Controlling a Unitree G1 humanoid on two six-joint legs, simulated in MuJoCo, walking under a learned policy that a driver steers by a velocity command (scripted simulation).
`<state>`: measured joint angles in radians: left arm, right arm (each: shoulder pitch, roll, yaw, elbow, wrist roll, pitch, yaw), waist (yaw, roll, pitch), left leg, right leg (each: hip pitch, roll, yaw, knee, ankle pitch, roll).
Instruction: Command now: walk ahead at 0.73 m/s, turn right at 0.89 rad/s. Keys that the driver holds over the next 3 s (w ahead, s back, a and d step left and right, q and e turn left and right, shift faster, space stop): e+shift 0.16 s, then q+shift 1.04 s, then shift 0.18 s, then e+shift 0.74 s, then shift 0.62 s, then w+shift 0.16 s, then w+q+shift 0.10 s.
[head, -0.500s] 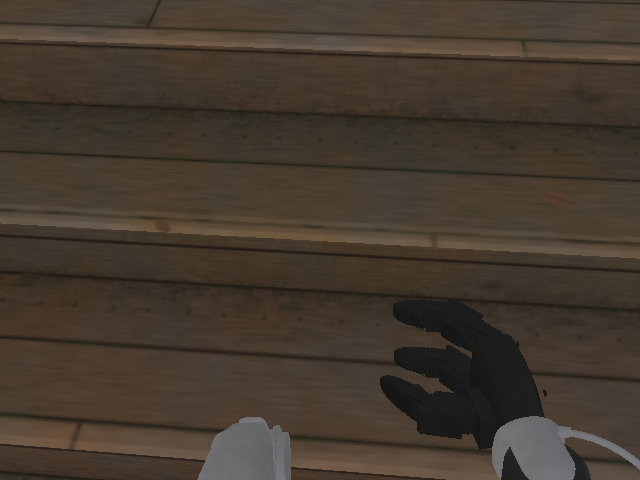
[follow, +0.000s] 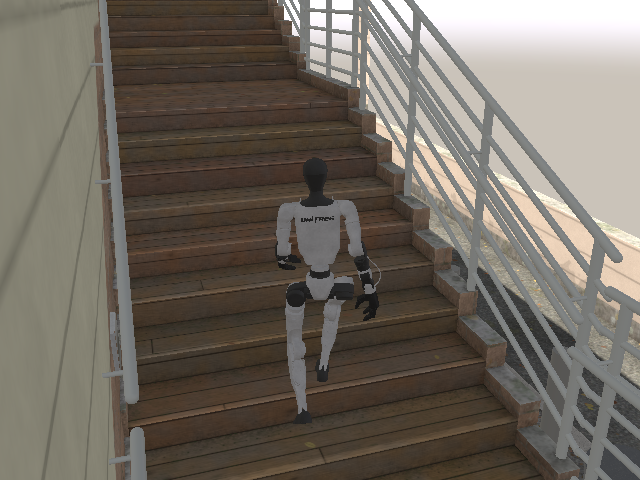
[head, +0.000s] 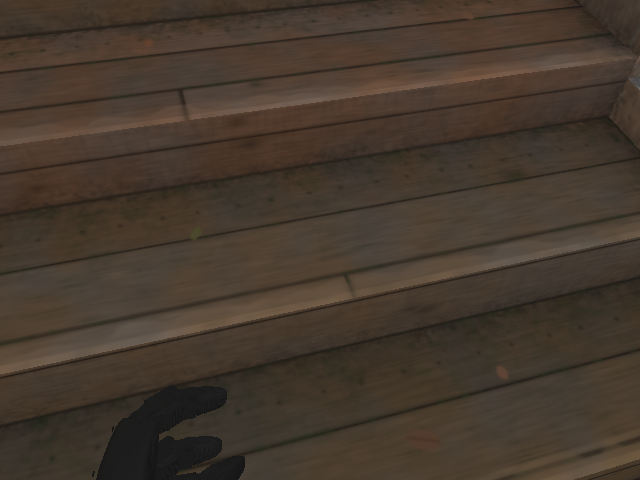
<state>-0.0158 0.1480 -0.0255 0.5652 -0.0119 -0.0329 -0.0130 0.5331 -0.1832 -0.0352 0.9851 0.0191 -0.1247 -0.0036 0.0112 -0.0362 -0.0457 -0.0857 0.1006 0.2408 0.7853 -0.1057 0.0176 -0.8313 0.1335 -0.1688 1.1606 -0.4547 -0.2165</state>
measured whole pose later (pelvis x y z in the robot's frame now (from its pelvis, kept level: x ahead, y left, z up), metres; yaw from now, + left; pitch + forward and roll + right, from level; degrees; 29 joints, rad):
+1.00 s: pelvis +0.40 -0.04 +0.27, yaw +16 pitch +4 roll +0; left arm 0.14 0.25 0.06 0.57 0.03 -0.09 0.04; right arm 0.23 -0.32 -0.07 0.66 -0.03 -0.07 0.03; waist 0.01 0.02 -0.07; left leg -0.66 -0.17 -0.17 1.44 -0.47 -0.10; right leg -0.30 -0.02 -0.06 0.49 -0.25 -0.03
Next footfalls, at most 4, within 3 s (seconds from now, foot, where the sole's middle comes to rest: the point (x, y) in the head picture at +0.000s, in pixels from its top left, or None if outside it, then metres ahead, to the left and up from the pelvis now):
0.34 left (279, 459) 0.44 0.08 -0.51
0.86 right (411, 441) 0.47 -0.14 -0.51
1.34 left None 0.37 0.11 -0.51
1.78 right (400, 445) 0.47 -0.12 -0.51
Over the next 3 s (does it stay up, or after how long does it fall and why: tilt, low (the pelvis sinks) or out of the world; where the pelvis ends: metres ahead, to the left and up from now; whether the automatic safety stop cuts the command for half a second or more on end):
stays up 0.46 0.01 0.27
